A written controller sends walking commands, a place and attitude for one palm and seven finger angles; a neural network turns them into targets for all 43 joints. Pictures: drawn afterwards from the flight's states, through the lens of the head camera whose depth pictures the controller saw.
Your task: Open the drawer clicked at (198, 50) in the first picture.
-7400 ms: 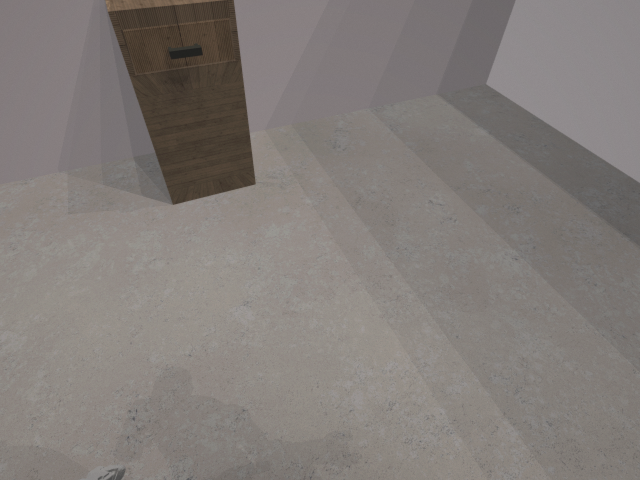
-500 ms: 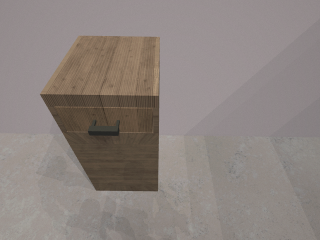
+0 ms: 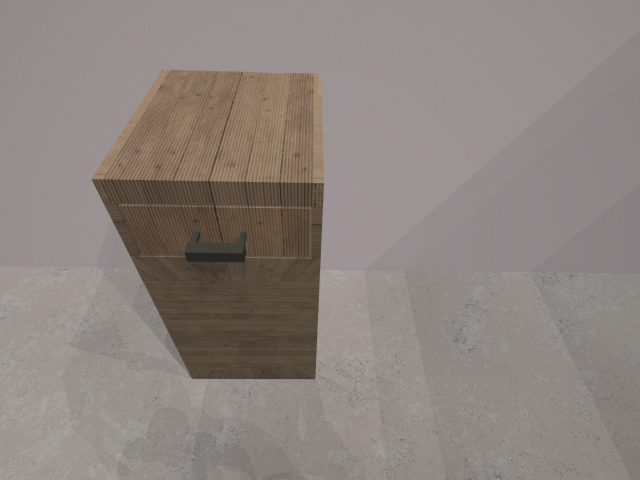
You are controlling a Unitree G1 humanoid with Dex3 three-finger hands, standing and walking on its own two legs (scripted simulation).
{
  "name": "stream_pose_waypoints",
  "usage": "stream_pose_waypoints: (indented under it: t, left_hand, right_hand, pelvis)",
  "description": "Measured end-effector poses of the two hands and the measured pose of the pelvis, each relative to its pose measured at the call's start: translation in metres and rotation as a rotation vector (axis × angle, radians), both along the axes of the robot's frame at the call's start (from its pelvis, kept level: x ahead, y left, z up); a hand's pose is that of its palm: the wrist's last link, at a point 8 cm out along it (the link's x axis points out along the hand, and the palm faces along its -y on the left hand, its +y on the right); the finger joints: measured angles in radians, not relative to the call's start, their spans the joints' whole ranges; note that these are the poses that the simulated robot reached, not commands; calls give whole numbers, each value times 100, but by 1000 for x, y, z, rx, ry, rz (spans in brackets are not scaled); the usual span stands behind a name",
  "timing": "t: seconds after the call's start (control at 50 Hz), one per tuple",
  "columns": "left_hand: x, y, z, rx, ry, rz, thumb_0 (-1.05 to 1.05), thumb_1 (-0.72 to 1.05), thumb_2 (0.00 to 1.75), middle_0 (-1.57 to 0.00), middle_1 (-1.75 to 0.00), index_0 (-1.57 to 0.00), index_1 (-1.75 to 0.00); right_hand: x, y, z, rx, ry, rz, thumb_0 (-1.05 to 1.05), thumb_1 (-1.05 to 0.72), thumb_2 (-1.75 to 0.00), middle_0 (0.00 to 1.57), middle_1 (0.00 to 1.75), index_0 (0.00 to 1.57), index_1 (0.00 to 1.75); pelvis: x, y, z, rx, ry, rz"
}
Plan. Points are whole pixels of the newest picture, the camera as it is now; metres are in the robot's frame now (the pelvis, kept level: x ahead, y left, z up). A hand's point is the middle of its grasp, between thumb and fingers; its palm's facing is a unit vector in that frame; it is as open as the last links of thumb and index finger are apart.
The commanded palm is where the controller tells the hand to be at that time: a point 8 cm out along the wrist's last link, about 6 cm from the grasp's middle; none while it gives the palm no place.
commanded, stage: look again from close up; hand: left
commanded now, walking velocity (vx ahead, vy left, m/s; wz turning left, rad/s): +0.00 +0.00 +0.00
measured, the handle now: (218, 244) +0.54 +0.23 -0.08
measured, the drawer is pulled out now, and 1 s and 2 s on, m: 0.00 0.00 0.00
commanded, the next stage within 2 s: raise the hand with hooked fingers in 0.04 s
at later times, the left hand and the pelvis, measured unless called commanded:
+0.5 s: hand (185, 438) +0.18 +0.18 -0.04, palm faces -0.02 -0.32 -0.95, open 8.2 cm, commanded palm +0.13 +0.22 -0.02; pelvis -0.03 -0.02 -0.02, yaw -2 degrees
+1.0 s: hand (168, 394) +0.22 +0.20 -0.01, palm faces -0.04 -0.12 -0.99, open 11.2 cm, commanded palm +0.20 +0.21 +0.05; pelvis +0.00 -0.04 -0.02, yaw +0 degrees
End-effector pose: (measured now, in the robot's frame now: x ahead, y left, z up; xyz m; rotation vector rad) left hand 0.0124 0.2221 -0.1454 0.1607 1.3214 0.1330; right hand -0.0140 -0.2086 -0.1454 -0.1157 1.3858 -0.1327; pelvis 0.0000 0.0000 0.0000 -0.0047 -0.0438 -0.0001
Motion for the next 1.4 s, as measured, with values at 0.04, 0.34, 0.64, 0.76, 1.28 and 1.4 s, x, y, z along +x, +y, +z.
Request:
stream_pose_waypoints:
  t: [0.04, 0.34, 0.64, 0.76, 1.28, 1.4]
  left_hand:
    - [-8, 0, 0, -4, 12, 5, 1, 91, 90, -20, -30, -20, -30]
    - [110, 18, 134, 530, -690, -369, 4, 86, 87, -21, -35, -21, -34]
    - [99, -24, 123, 1003, -718, -921, 1, 51, 73, -24, -55, -24, -55]
    - [125, -4, 161, 1194, -856, -888, 1, 36, 67, -26, -65, -27, -64]
    - [232, 6, 227, 1209, -922, -863, 0, -23, 41, -30, -103, -30, -103]
    - [250, 5, 240, 1178, -887, -873, 0, -37, 36, -31, -112, -31, -111]
  right_hand:
    - [-3, 1, 1, 2, 3, 0, 1, -91, -90, 20, 30, 20, 30]
    - [77, -41, 24, -121, -534, 25, 2, -92, -90, 20, 30, 20, 30]
    - [217, -53, 65, -110, -691, 288, 1, -90, -90, 20, 30, 20, 30]
    - [238, -33, 39, -46, -699, 331, 1, -90, -90, 20, 30, 20, 30]
    - [206, -56, 28, -75, -489, 148, 1, -90, -90, 20, 30, 20, 30]
    - [224, -34, 41, -30, -550, 151, 1, -90, -90, 20, 30, 20, 30]
  pelvis:
    - [-2, 1, 1, 1, 2, 0]
    - [-25, 0, -10, 22, 55, 13]
    - [-31, -38, -32, 39, 171, -7]
    - [-26, -44, -46, 15, 192, 34]
    - [14, -22, -18, 14, 168, 14]
    - [16, -16, -12, 16, 138, 13]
